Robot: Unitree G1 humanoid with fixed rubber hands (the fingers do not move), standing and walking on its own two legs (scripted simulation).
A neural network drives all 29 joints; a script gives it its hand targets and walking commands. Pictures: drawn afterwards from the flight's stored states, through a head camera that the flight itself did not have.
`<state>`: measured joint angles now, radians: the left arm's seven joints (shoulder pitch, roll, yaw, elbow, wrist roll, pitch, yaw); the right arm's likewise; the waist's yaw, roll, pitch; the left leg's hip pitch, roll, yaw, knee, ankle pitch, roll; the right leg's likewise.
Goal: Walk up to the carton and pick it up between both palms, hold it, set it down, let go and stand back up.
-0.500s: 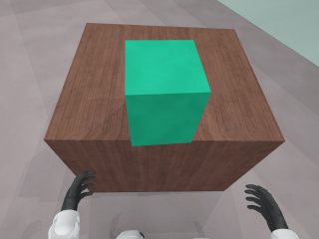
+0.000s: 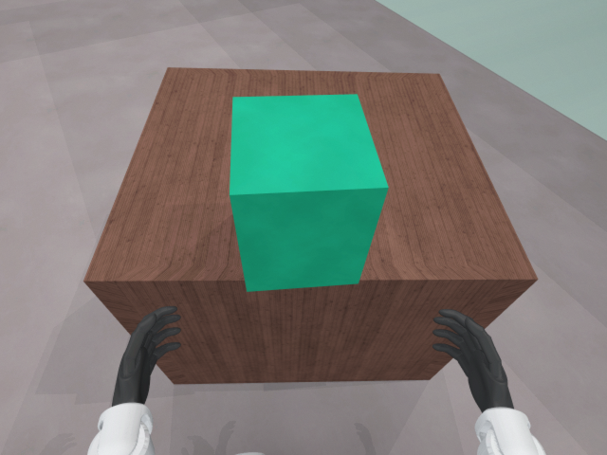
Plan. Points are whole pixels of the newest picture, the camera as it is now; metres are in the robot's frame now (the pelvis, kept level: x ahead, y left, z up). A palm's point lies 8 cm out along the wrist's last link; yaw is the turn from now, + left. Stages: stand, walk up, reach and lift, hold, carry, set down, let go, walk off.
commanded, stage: reach and lift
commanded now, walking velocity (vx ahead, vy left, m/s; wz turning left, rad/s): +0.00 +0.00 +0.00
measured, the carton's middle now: (299, 196) +0.49 +0.04 +0.01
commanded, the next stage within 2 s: none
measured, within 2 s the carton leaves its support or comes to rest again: neither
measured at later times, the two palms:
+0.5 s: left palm (160, 300) +0.27 +0.21 +0.05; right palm (473, 305) +0.27 -0.18 +0.05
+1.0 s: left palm (153, 233) +0.34 +0.22 +0.10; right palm (468, 229) +0.34 -0.16 +0.12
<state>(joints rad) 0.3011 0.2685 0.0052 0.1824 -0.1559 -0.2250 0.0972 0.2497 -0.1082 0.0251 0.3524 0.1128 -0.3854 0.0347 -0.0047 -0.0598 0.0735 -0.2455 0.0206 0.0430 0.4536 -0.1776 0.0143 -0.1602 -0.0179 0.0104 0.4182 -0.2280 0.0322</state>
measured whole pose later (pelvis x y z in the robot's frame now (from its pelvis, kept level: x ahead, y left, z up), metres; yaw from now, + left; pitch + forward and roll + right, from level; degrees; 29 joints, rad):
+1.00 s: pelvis +0.00 +0.00 +0.00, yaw +0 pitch -1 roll -1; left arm -0.33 0.27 0.09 0.05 -0.19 0.54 0.11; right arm -0.28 -0.20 0.03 0.09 0.23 0.27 -0.13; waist 0.02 -0.05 0.07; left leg -0.24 0.02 0.04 0.42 -0.16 0.01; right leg -0.16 -0.02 0.01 0.39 -0.22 0.03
